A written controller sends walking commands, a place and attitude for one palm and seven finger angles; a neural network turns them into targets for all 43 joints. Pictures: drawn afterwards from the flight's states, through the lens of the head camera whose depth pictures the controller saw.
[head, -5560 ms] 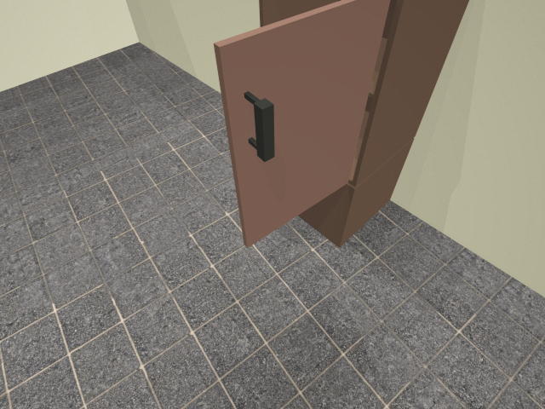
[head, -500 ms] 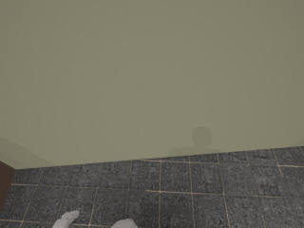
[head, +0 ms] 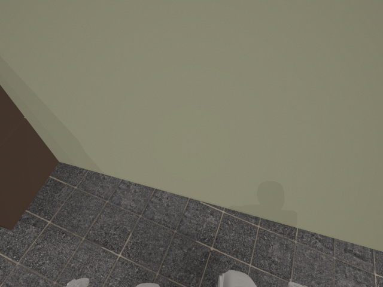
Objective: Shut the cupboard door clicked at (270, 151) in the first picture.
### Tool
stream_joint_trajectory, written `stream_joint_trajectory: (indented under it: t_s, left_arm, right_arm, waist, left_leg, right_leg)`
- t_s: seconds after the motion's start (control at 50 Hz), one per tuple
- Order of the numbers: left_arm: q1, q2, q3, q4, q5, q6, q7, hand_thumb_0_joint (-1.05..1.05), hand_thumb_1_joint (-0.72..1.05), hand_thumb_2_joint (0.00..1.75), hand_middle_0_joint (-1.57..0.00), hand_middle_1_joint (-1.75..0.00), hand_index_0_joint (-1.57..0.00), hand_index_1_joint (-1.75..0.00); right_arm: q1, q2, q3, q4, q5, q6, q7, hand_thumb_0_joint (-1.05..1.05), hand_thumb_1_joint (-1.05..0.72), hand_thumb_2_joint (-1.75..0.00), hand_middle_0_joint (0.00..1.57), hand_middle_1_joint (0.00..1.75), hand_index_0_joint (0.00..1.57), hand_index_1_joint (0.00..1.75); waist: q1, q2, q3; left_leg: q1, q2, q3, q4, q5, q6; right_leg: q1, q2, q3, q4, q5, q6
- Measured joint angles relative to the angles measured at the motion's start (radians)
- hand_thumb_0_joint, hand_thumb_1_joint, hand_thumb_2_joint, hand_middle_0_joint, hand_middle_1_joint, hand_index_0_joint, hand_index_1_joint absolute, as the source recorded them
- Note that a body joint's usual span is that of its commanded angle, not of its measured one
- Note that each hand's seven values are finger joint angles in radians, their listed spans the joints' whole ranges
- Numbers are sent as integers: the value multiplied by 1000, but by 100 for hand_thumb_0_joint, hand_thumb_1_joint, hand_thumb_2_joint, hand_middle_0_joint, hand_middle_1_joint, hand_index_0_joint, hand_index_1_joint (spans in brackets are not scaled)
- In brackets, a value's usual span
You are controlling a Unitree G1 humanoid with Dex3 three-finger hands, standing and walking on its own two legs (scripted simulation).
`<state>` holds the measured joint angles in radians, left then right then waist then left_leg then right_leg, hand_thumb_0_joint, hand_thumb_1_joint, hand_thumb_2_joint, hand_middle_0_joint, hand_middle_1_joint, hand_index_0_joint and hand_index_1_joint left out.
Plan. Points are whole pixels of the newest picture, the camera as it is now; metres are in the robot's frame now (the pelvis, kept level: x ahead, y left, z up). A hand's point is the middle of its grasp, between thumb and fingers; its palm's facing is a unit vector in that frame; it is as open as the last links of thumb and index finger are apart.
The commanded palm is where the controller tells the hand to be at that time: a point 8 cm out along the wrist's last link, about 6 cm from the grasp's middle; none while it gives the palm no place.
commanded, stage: turn to face it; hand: left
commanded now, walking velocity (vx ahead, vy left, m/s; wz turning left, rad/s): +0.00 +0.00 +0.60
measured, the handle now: out of the picture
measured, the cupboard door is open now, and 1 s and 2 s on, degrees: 84 84 84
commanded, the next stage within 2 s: take the last steps up to it in 1.90 s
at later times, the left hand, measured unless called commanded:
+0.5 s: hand out of the picture +0.03 +0.15 -0.16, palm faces +0.30 -0.93 -0.22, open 7.4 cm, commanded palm none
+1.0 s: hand out of the picture -0.01 +0.21 -0.15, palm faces +0.57 -0.78 -0.26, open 7.4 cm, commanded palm none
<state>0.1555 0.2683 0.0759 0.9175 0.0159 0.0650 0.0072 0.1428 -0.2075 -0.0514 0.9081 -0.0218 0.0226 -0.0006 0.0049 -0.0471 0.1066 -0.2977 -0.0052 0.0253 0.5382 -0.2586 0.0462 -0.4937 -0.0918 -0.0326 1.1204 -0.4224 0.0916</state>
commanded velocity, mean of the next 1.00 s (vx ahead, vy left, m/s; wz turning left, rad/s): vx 0.00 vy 0.00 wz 0.60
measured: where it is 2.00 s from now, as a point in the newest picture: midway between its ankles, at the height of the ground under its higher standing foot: outside the picture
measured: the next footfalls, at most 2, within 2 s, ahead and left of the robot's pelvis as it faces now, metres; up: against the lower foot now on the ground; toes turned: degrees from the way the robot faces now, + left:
right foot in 0.26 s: +0.06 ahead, -0.16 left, +0.00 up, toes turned +8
left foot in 0.62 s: +0.00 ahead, +0.09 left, +0.00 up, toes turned +29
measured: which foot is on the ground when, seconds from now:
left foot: down 0.00-0.26, up 0.28-0.60, down 0.62-1.00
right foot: up 0.00-0.24, down 0.26-0.62, up 0.64-1.00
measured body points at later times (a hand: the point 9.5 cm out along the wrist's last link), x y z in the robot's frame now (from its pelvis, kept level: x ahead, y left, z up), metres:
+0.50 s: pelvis +0.00 -0.05 +0.00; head +0.06 -0.04 +0.45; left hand +0.01 +0.20 -0.14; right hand +0.14 -0.29 -0.14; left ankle -0.04 +0.07 -0.68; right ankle +0.02 -0.17 -0.74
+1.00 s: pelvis +0.01 -0.04 +0.00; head +0.06 -0.01 +0.45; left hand -0.04 +0.25 -0.13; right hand +0.22 -0.21 -0.15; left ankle -0.04 +0.07 -0.74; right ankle +0.09 -0.16 -0.72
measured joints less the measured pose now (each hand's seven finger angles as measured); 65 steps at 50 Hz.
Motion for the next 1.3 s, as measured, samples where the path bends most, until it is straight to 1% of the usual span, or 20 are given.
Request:
stream_joint_trajectory:
  t_s: [0.14,0.24,0.26,0.32,0.4,0.46,0.56,0.62,0.68,0.72,0.78,0.88,1.0,1.02,1.04,1.06,1.1,1.16,1.22,1.3]
  left_arm:
    - [-45,-8,-5,-31,-3,-9,-1,1,91,90,-20,-29,-20,-30]
    - [-57,-28,-18,-51,-10,-28,1,1,91,90,-20,-29,-20,-30]
    - [-47,-26,-21,-60,-7,-39,2,1,91,90,-20,-29,-20,-30]
    - [-39,-59,-34,-52,1,-53,11,1,91,90,-20,-29,-20,-30]
    - [-3,-83,-45,-41,-2,-50,15,1,91,90,-21,-30,-20,-30]
    - [19,-87,-47,-32,0,-52,14,1,91,90,-21,-30,-20,-30]
    - [50,-74,-41,-22,8,-56,6,1,91,90,-21,-30,-20,-30]
    - [78,-53,-30,-14,2,-48,0,1,91,90,-21,-30,-20,-30]
    - [65,-15,-15,7,-3,-11,2,1,91,90,-21,-30,-20,-30]
    - [50,0,-5,18,-1,4,5,1,91,90,-21,-30,-20,-30]
    - [25,9,2,14,1,4,0,1,91,90,-20,-29,-20,-30]
    - [-10,2,-3,-13,-2,-7,-1,1,91,90,-20,-29,-20,-30]
    - [-43,-21,-17,-44,-8,-26,0,1,91,90,-20,-29,-20,-30]
    - [-40,-23,-20,-51,-9,-34,0,1,91,90,-20,-29,-20,-30]
    - [-35,-26,-21,-56,-5,-45,3,1,91,90,-20,-29,-20,-30]
    - [-35,-38,-24,-55,-1,-52,7,1,91,90,-20,-29,-20,-30]
    - [-27,-60,-35,-52,2,-57,11,1,91,90,-20,-29,-20,-30]
    - [0,-83,-45,-46,0,-56,13,1,91,90,-21,-30,-20,-30]
    - [21,-88,-46,-37,2,-55,13,1,91,90,-21,-30,-20,-30]
    - [46,-80,-43,-29,8,-58,7,1,91,90,-21,-30,-20,-30]
  right_arm:
    - [47,-1,-6,25,-6,13,5,0,-90,-90,21,30,20,30]
    - [73,-12,-22,32,-3,30,7,1,-90,-90,21,30,20,30]
    - [82,-13,-25,30,2,34,9,1,-90,-90,21,30,20,30]
    - [63,-40,-42,43,3,49,13,1,-91,-90,21,30,20,30]
    - [49,-51,-48,48,2,61,25,1,-91,-90,20,30,20,30]
    - [38,-44,-43,44,6,65,30,1,-91,-90,20,30,19,30]
    - [1,-36,-30,34,9,57,34,1,-91,-90,20,30,19,30]
    - [-16,-40,-24,10,8,37,35,1,-91,-90,20,30,19,30]
    - [-34,-25,-19,-5,3,10,25,1,-91,-90,20,30,19,30]
    - [-30,-16,-13,-12,0,2,15,1,-91,-90,20,30,20,30]
    - [-19,-11,-6,-7,-1,0,2,0,-91,-90,20,30,20,30]
    - [8,-6,-2,10,-5,5,0,0,-91,-90,20,30,20,30]
    - [35,-8,-13,26,-5,26,6,1,-90,-90,21,30,20,30]
    - [42,-8,-17,26,-1,29,7,1,-90,-90,21,30,20,30]
    - [46,-11,-21,28,4,33,9,1,-90,-90,21,30,20,30]
    - [43,-19,-27,33,6,38,10,1,-90,-90,21,30,20,30]
    - [41,-37,-38,40,4,47,14,1,-91,-90,21,30,20,30]
    - [35,-50,-46,49,2,59,22,1,-91,-90,20,30,20,30]
    - [27,-44,-42,48,5,62,28,1,-91,-90,20,30,20,30]
    - [5,-34,-29,40,8,55,33,1,-91,-90,20,30,19,30]
  waist:
    - [-19,35,-18]
    - [-40,65,-26]
    - [-38,54,-38]
    - [-42,91,-14]
    - [-52,81,-2]
    - [-47,49,4]
    - [-16,7,17]
    - [-7,-3,8]
    - [0,-27,12]
    - [3,-25,6]
    - [6,-9,-1]
    - [-2,26,-13]
    - [-26,63,-20]
    - [-27,61,-26]
    - [-24,60,-32]
    - [-26,74,-27]
    - [-34,90,-19]
    - [-41,89,-15]
    - [-42,56,-7]
    - [-21,13,9]
  left_leg:
    - [7,-15,-80,-49,40,-15]
    - [-35,-34,-145,0,29,-46]
    - [-58,-50,-146,32,11,-52]
    - [-159,-47,-121,327,-187,-72]
    - [-228,-9,-38,580,-167,-106]
    - [-200,19,3,517,-168,-120]
    - [-96,33,50,259,-178,-112]
    - [-12,26,64,65,-38,-79]
    - [-44,1,47,110,-52,-9]
    - [-40,-3,28,91,-56,-3]
    - [-19,-11,-4,27,-17,-9]
    - [3,-20,-63,-35,24,-10]
    - [-22,-33,-139,-1,16,-39]
    - [-34,-43,-149,19,7,-46]
    - [-55,-49,-149,57,-19,-50]
    - [-82,-46,-144,138,-103,-59]
    - [-147,-47,-114,356,-202,-70]
    - [-204,-19,-55,571,-186,-96]
    - [-187,13,-5,531,-183,-112]
    - [-108,30,44,297,-189,-109]
  right_leg:
    - [53,30,31,-209,10,-1]
    - [187,71,19,-501,81,-21]
    - [225,61,23,-591,109,-38]
    - [232,60,-16,-568,112,-82]
    - [281,29,-69,-614,126,-88]
    - [303,1,-104,-634,129,-85]
    - [297,-45,-162,-587,94,-66]
    - [261,-74,-195,-489,39,-41]
    - [144,-57,-99,-210,-117,-16]
    - [77,-27,-53,-72,-106,-12]
    - [21,-4,-10,-4,-25,-6]
    - [32,18,22,-130,-9,-3]
    - [160,61,17,-443,48,-17]
    - [199,61,15,-529,92,-23]
    - [219,59,12,-577,121,-65]
    - [218,60,-2,-564,119,-88]
    - [235,44,-34,-554,101,-91]
    - [274,21,-73,-590,103,-78]
    - [302,-9,-108,-616,108,-72]
    - [306,-50,-149,-589,83,-54]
